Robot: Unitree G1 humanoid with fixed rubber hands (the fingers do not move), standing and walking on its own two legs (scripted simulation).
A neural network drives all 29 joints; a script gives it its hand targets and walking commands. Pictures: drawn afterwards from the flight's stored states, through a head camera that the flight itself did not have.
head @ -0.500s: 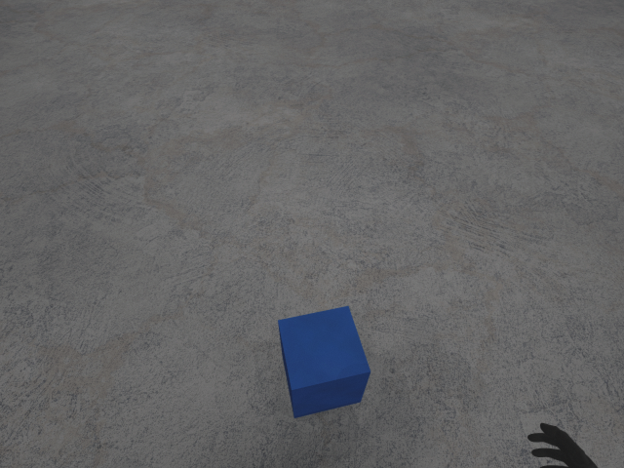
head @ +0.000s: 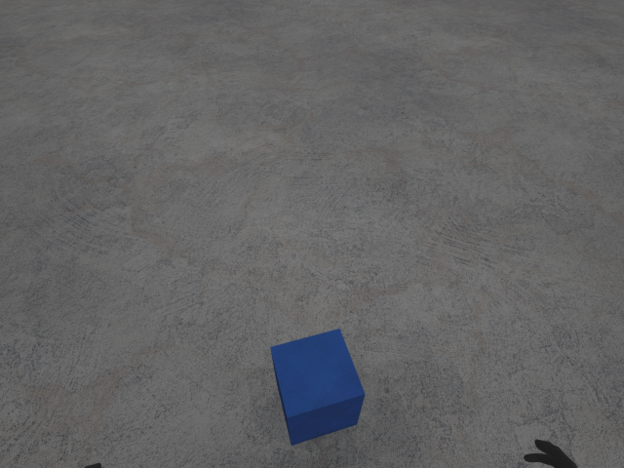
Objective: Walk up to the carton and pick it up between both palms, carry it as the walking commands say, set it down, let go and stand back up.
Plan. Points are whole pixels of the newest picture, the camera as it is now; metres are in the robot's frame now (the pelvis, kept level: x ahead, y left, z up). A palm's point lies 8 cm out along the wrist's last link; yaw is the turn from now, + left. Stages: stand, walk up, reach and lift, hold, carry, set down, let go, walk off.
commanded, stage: walk up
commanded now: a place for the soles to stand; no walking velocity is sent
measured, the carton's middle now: (315, 387) +0.49 +0.00 -0.65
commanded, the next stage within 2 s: none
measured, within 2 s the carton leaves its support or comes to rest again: neither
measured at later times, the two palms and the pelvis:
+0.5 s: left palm out of the picture +0.05 +0.25 -0.11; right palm out of the picture +0.08 -0.43 -0.11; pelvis -0.01 -0.10 -0.02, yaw +7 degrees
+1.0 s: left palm out of the picture +0.05 +0.25 -0.10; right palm (589, 422) +0.22 -0.38 -0.10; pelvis +0.00 -0.10 -0.02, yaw +13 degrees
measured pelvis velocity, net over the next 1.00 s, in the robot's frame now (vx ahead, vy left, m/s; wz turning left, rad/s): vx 0.00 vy -0.10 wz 0.23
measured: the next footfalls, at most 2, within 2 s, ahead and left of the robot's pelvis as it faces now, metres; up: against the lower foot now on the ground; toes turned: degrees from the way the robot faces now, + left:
right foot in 0.28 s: +0.05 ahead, -0.21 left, +0.00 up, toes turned +4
left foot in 0.52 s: +0.06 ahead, +0.01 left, +0.00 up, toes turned +15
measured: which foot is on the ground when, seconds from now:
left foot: down 0.00-0.28, up 0.30-0.50, down 0.52-1.00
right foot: down 0.00-0.00, up 0.02-0.26, down 0.28-1.00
